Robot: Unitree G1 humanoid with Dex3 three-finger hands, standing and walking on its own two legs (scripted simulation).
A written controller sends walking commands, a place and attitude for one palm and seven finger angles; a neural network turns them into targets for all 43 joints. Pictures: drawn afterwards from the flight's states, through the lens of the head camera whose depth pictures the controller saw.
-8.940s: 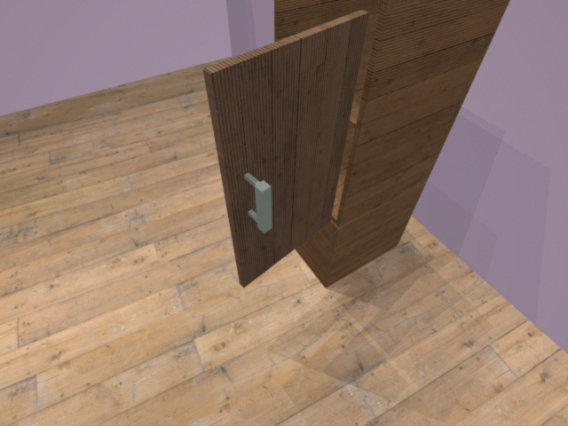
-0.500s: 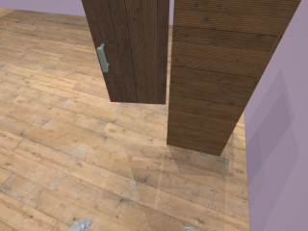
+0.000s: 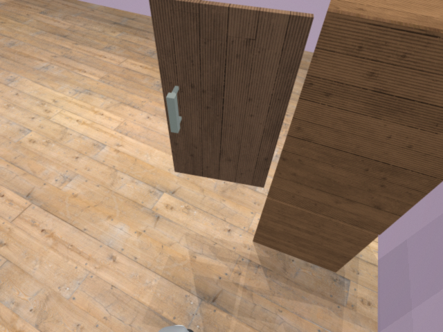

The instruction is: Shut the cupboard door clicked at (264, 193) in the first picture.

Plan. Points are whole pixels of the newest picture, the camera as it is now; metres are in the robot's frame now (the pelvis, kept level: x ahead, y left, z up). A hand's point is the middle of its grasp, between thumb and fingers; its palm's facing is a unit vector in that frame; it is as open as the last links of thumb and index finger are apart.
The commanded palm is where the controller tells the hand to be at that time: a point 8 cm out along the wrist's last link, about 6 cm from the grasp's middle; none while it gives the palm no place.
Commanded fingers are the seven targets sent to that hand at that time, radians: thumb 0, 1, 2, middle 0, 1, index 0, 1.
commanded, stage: take the last steps up to it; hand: left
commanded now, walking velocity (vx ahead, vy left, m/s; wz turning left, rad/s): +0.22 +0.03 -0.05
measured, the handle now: (175, 109) +0.65 +0.20 -0.01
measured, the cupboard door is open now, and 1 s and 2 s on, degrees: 100 100 100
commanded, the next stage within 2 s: come to a stop and stand still in 0.20 s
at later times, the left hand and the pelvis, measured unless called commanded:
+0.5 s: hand (155, 276) +0.25 +0.17 -0.15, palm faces -0.03 -0.97 -0.22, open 7.3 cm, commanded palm none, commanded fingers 0.00 0.90 0.90 -0.20 -0.30 -0.20 -0.30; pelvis +0.14 +0.00 +0.01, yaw -1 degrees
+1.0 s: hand (120, 322) +0.15 +0.22 -0.16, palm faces +0.00 -0.97 -0.24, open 7.4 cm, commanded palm none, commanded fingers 0.00 0.90 0.90 -0.20 -0.30 -0.20 -0.30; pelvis +0.13 +0.03 +0.01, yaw -2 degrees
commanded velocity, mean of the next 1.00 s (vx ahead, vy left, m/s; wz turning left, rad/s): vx -0.03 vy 0.03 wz -0.01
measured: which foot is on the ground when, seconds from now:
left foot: down 0.00-1.00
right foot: up 0.00-0.34, down 0.36-1.00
